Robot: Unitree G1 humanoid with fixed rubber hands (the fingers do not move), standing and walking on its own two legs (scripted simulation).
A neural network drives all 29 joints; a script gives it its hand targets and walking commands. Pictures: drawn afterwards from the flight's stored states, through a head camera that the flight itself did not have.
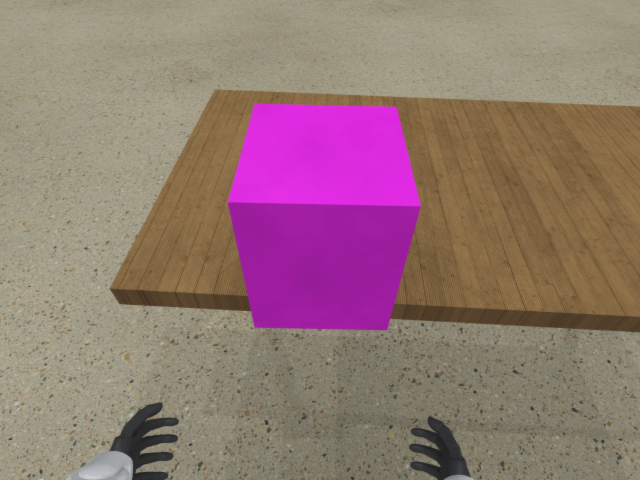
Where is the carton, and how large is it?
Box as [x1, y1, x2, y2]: [228, 104, 420, 329]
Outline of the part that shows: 254,104 228,199 229,210 254,326 297,328 386,329 420,207 396,107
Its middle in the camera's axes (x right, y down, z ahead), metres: +0.00 -0.03 +0.56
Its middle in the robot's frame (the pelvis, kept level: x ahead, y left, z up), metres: +0.47 +0.01 +0.09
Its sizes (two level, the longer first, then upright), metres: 0.210 0.200 0.250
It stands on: a table, 0.74 m high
